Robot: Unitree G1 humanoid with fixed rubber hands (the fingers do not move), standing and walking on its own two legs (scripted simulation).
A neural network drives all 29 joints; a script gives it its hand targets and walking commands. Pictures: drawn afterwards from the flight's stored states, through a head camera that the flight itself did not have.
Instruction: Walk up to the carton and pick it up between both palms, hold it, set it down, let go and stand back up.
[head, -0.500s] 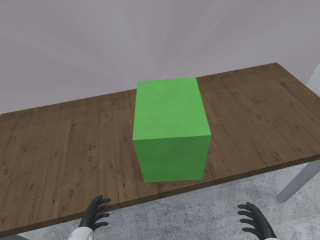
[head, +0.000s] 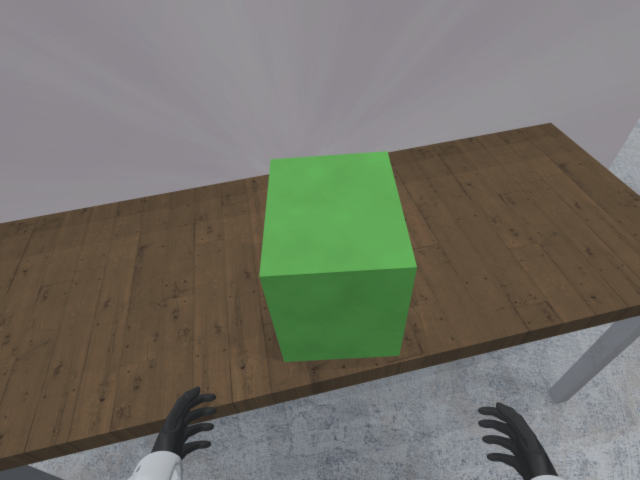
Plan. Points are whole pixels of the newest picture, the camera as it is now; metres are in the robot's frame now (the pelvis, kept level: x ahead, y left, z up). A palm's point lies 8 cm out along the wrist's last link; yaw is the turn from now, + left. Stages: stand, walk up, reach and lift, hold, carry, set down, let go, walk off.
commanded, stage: let go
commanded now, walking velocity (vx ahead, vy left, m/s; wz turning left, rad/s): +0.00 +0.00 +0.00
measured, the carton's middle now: (335, 257) +0.45 +0.01 -0.01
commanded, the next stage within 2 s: stand in 0.20 s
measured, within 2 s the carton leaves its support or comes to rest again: neither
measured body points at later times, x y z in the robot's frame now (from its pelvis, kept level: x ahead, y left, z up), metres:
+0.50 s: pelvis -0.01 +0.01 -0.01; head -0.01 +0.00 +0.44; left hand +0.18 +0.23 -0.07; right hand +0.08 -0.25 -0.13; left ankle -0.01 +0.13 -0.74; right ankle +0.01 -0.12 -0.74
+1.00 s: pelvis -0.01 +0.01 -0.01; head -0.01 +0.01 +0.44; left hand +0.08 +0.24 -0.13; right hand +0.04 -0.24 -0.15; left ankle -0.01 +0.13 -0.74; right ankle +0.01 -0.12 -0.74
